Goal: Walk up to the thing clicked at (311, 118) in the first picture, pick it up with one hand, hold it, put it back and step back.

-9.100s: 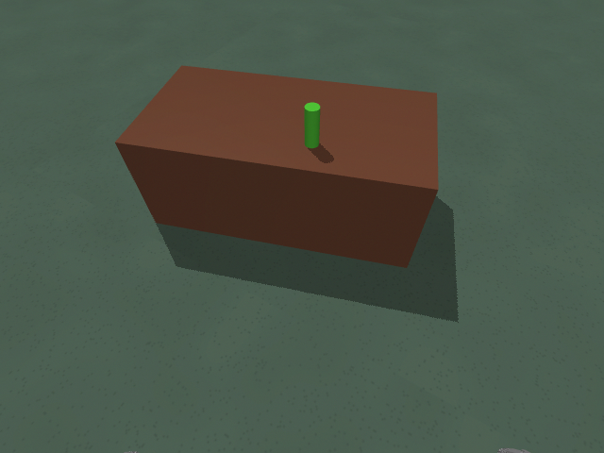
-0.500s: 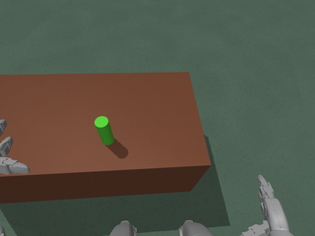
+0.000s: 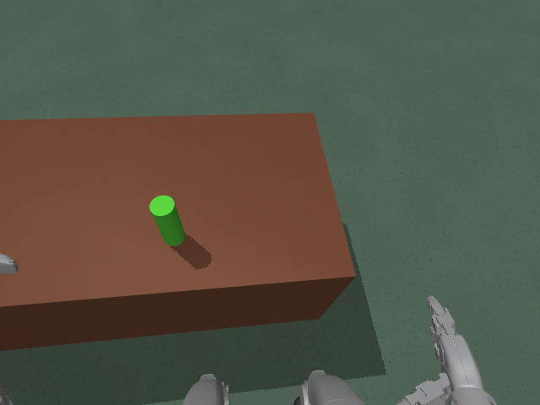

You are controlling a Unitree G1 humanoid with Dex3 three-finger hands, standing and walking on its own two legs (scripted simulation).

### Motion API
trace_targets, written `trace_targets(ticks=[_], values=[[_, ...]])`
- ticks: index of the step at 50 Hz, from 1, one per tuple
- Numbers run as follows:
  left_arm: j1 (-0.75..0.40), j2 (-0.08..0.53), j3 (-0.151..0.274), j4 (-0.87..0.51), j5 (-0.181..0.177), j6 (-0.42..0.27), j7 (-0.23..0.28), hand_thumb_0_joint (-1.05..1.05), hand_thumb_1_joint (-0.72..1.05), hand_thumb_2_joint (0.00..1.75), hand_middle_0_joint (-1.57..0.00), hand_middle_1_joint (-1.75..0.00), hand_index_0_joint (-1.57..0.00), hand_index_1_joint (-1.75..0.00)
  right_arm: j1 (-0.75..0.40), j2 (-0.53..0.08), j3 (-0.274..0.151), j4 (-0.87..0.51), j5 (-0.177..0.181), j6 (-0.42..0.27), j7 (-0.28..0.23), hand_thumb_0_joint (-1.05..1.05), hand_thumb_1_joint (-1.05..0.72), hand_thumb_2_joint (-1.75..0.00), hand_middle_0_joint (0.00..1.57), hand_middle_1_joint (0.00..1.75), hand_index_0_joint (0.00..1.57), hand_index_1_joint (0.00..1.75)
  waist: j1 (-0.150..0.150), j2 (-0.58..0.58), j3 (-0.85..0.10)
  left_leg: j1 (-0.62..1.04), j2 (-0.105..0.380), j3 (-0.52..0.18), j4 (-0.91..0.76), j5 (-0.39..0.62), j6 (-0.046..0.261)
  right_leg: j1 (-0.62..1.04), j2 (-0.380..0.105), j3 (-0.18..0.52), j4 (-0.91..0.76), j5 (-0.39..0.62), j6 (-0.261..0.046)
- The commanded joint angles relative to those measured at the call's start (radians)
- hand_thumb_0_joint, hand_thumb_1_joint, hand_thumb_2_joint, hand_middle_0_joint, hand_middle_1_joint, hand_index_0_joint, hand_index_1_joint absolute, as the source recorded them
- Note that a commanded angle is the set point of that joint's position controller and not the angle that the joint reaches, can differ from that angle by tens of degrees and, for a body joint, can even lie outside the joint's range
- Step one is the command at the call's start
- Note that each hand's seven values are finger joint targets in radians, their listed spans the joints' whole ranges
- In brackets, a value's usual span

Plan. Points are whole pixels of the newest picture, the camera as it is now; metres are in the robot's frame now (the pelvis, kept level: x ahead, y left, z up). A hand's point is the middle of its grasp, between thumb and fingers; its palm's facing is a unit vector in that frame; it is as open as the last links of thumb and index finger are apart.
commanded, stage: go down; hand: left
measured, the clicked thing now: (168, 222) +0.49 +0.20 -0.20
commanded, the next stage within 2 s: approach in 0.28 s
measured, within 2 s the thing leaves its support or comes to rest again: neither
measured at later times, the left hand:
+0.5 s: hand out of the picture +0.39 +0.38 +0.05, palm faces +0.22 -0.97 -0.05, open 17.7 cm
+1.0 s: hand (109, 234) +0.44 +0.30 -0.14, palm faces +0.16 -0.99 +0.06, open 17.6 cm
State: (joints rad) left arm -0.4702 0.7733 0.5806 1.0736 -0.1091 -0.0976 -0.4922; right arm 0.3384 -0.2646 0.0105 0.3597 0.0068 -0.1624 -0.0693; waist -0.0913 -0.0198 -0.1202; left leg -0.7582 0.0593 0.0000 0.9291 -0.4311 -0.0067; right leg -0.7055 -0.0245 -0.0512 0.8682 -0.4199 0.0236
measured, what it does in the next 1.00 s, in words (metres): lowers itself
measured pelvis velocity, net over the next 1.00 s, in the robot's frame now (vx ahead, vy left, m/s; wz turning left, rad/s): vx -0.04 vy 0.01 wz -0.05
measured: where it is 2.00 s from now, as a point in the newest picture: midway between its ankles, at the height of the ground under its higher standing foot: outside the picture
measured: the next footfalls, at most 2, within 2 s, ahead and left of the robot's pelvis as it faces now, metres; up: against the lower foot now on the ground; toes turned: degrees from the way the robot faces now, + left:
none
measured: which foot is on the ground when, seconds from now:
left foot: down 0.00-1.00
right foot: down 0.00-1.00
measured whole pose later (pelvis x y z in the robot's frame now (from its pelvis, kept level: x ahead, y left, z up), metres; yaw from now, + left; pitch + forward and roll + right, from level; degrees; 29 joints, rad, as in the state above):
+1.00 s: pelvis -0.04 +0.01 -0.10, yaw -3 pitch +30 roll -6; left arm -0.70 0.77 0.68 1.24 -0.13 -0.58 -0.41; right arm 0.32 -0.31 -0.04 0.04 -0.09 -0.17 0.02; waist -0.30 -0.08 -0.13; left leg -1.41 0.08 -0.07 1.45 -0.56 -0.01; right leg -1.33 -0.01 -0.09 1.35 -0.54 0.02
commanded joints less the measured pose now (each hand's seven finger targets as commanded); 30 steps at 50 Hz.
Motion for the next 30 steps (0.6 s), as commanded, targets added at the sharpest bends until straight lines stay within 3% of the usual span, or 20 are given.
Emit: trace_targets(ticks=[1, 2, 4, 6, 7, 9, 11, 13, 14, 17, 18, 21, 23, 24, 26, 28, 30], values=[[-0.277, 0.394, 0.067, -0.185, -0.025, -0.063, 0.002, 0.00, -0.61, 0.04, -0.05, -0.05, -0.06, -0.05, 0.030, -0.166, -0.093, -0.115, 0.004, -0.051, -0.011, 0.00, 0.54, -0.05, 0.05, 0.05, 0.05, 0.05, 0.025, 0.216, -0.332, 0.325, -0.019, -0.032, -0.091, 0.442, 0.005, 0.040, 0.035, -0.005, -0.076, 0.287, -0.042], [-0.281, 0.406, 0.073, -0.207, -0.020, -0.065, 0.004, 0.00, -0.60, 0.04, -0.05, -0.05, -0.05, -0.05, 0.009, -0.152, -0.076, -0.142, 0.005, -0.051, -0.008, 0.00, 0.55, -0.05, 0.05, 0.05, 0.05, 0.05, 0.030, 0.221, -0.340, 0.324, -0.022, -0.029, -0.093, 0.428, 0.007, 0.043, 0.033, -0.002, -0.076, 0.278, -0.042], [-0.292, 0.413, 0.078, -0.199, -0.021, -0.065, 0.004, 0.00, -0.61, 0.04, -0.06, -0.04, -0.06, -0.05, 0.004, -0.180, -0.109, -0.159, 0.005, -0.051, -0.013, 0.00, 0.54, -0.05, 0.05, 0.05, 0.05, 0.05, 0.017, 0.204, -0.351, 0.323, -0.022, -0.028, -0.092, 0.415, 0.008, 0.055, 0.034, -0.001, -0.080, 0.281, -0.041], [-0.307, 0.403, 0.073, -0.188, -0.025, -0.068, 0.001, 0.00, -0.61, 0.04, -0.05, -0.05, -0.06, -0.06, 0.022, -0.180, -0.103, -0.142, 0.004, -0.052, -0.011, 0.00, 0.55, -0.05, 0.05, 0.05, 0.05, 0.05, 0.010, 0.204, -0.331, 0.305, -0.021, -0.030, -0.099, 0.367, 0.008, 0.047, 0.036, -0.001, -0.080, 0.255, -0.041], [-0.321, 0.407, 0.073, -0.208, -0.027, -0.074, 0.001, 0.00, -0.61, 0.05, -0.05, -0.05, -0.06, -0.05, 0.017, -0.170, -0.093, -0.132, 0.005, -0.052, -0.008, 0.00, 0.55, -0.05, 0.05, 0.05, 0.05, 0.05, 0.020, 0.226, -0.309, 0.296, -0.020, -0.036, -0.106, 0.354, 0.003, 0.033, 0.036, -0.003, -0.076, 0.234, -0.044], [-0.329, 0.422, 0.079, -0.199, -0.022, -0.074, 0.004, 0.00, -0.61, 0.05, -0.06, -0.06, -0.06, -0.06, -0.014, -0.189, -0.113, -0.174, 0.006, -0.055, -0.014, 0.00, 0.55, -0.05, 0.05, 0.05, 0.05, 0.05, 0.008, 0.202, -0.325, 0.295, -0.025, -0.029, -0.103, 0.306, 0.010, 0.033, 0.035, 0.001, -0.083, 0.217, -0.041], [-0.337, 0.416, 0.077, -0.203, -0.028, -0.077, 0.000, 0.00, -0.61, 0.04, -0.06, -0.05, -0.06, -0.05, -0.007, -0.161, -0.085, -0.166, 0.007, -0.053, -0.012, 0.00, 0.55, -0.05, 0.05, 0.05, 0.05, 0.05, 0.011, 0.209, -0.326, 0.278, -0.030, -0.022, -0.095, 0.307, 0.014, 0.047, 0.031, 0.006, -0.083, 0.229, -0.038], [-0.323, 0.435, 0.091, -0.194, -0.027, -0.075, 0.000, 0.00, -0.61, 0.03, -0.06, -0.05, -0.06, -0.05, 0.007, -0.173, -0.094, -0.175, 0.007, -0.054, -0.014, 0.00, 0.54, -0.05, 0.05, 0.05, 0.05, 0.05, 0.009, 0.192, -0.344, 0.284, -0.029, -0.023, -0.090, 0.334, 0.017, 0.053, 0.033, 0.006, -0.080, 0.250, -0.037], [-0.336, 0.418, 0.072, -0.194, -0.027, -0.074, -0.004, 0.00, -0.61, 0.04, -0.06, -0.05, -0.06, -0.05, 0.020, -0.182, -0.103, -0.173, 0.007, -0.054, -0.015, 0.00, 0.54, -0.05, 0.05, 0.05, 0.05, 0.05, 0.000, 0.208, -0.341, 0.296, -0.029, -0.023, -0.090, 0.330, 0.015, 0.043, 0.033, 0.007, -0.080, 0.243, -0.038], [-0.344, 0.426, 0.084, -0.186, -0.034, -0.078, -0.008, 0.00, -0.61, 0.04, -0.06, -0.05, -0.06, -0.05, 0.001, -0.171, -0.087, -0.154, 0.005, -0.055, -0.012, 0.00, 0.55, -0.05, 0.05, 0.05, 0.05, 0.05, 0.014, 0.228, -0.326, 0.278, -0.025, -0.030, -0.089, 0.328, 0.008, 0.022, 0.036, 0.001, -0.071, 0.224, -0.042], [-0.329, 0.432, 0.090, -0.172, -0.033, -0.078, -0.009, 0.00, -0.61, 0.03, -0.05, -0.04, -0.06, -0.05, 0.003, -0.191, -0.108, -0.169, 0.004, -0.056, -0.014, 0.00, 0.54, -0.05, 0.05, 0.05, 0.05, 0.05, 0.008, 0.207, -0.360, 0.303, -0.018, -0.037, -0.083, 0.372, 0.007, 0.028, 0.039, -0.006, -0.067, 0.246, -0.042], [-0.355, 0.444, 0.101, -0.158, -0.037, -0.094, -0.014, 0.00, -0.60, 0.00, -0.07, -0.04, -0.07, -0.04, -0.004, -0.182, -0.095, -0.181, 0.002, -0.053, -0.010, 0.00, 0.55, -0.04, 0.05, 0.05, 0.05, 0.05, 0.006, 0.199, -0.354, 0.282, -0.018, -0.039, -0.061, 0.409, 0.008, 0.025, 0.039, -0.005, -0.057, 0.271, -0.041], [-0.346, 0.389, 0.082, -0.108, -0.048, -0.112, -0.022, 0.00, -0.61, 0.00, -0.07, -0.04, -0.07, -0.04, 0.000, -0.147, -0.069, -0.124, -0.001, -0.053, 0.002, 0.00, 0.54, -0.04, 0.05, 0.05, 0.05, 0.05, 0.003, 0.191, -0.319, 0.241, -0.017, -0.038, -0.039, 0.422, 0.013, -0.018, 0.039, -0.005, -0.038, 0.273, -0.042], [-0.347, 0.388, 0.090, -0.101, -0.053, -0.130, -0.023, 0.00, -0.61, 0.00, -0.07, -0.04, -0.07, -0.05, -0.026, -0.150, -0.071, -0.141, -0.002, -0.054, 0.002, 0.00, 0.54, -0.04, 0.05, 0.05, 0.05, 0.05, -0.006, 0.179, -0.325, 0.223, -0.019, -0.035, -0.023, 0.417, 0.019, -0.024, 0.037, -0.002, -0.030, 0.281, -0.040], [-0.355, 0.307, 0.050, -0.034, -0.069, -0.165, -0.036, 0.00, -0.61, 0.00, -0.06, -0.04, -0.07, -0.05, -0.034, -0.177, -0.096, -0.141, -0.010, -0.061, 0.007, 0.00, 0.55, -0.04, 0.05, 0.05, 0.05, 0.05, -0.039, 0.148, -0.315, 0.205, -0.010, -0.045, -0.001, 0.397, 0.015, -0.084, 0.045, -0.010, -0.004, 0.262, -0.040], [-0.383, 0.301, 0.066, -0.030, -0.089, -0.219, -0.038, 0.00, -0.61, 0.02, -0.06, -0.06, -0.06, -0.06, -0.020, -0.167, -0.088, -0.149, -0.012, -0.065, 0.016, 0.00, 0.56, -0.04, 0.05, 0.05, 0.05, 0.05, -0.050, 0.151, -0.321, 0.170, -0.012, -0.046, 0.034, 0.378, 0.016, -0.120, 0.045, -0.010, 0.024, 0.250, -0.041], [-0.373, 0.306, 0.099, -0.030, -0.106, -0.275, -0.032, 0.00, -0.61, 0.02, -0.05, -0.06, -0.06, -0.05, -0.029, -0.213, -0.131, -0.221, -0.017, -0.073, 0.020, 0.00, 0.56, -0.04, 0.05, 0.05, 0.05, 0.05, -0.066, 0.117, -0.357, 0.137, -0.019, -0.043, 0.063, 0.332, 0.020, -0.126, 0.043, -0.005, 0.048, 0.242, -0.039]])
